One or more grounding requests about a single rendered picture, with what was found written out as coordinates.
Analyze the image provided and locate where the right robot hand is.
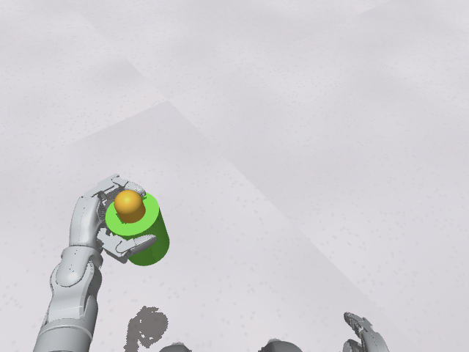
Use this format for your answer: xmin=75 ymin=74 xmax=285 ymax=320
xmin=343 ymin=312 xmax=389 ymax=352

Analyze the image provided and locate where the bottle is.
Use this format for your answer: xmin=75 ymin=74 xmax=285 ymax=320
xmin=106 ymin=190 xmax=169 ymax=266

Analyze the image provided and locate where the left robot arm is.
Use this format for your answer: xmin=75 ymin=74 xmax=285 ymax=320
xmin=33 ymin=245 xmax=103 ymax=352

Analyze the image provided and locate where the left robot hand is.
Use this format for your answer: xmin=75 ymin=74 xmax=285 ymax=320
xmin=69 ymin=173 xmax=157 ymax=264

